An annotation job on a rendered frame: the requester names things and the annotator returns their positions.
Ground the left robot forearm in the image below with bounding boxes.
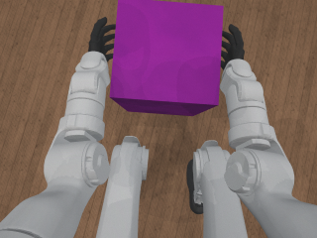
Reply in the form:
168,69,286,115
44,51,110,178

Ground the right robot hand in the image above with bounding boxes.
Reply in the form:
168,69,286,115
220,24,245,70

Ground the robot right shin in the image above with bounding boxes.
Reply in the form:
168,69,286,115
193,140,231,203

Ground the robot right upper arm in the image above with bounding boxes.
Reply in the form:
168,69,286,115
224,148,317,238

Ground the robot left upper arm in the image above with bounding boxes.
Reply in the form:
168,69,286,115
0,140,111,238

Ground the left robot hand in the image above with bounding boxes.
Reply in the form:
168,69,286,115
88,17,116,61

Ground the right robot foot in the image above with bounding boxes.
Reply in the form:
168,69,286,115
186,159,204,214

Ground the right robot forearm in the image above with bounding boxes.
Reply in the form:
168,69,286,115
220,59,287,158

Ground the carton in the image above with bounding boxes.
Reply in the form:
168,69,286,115
109,0,224,116

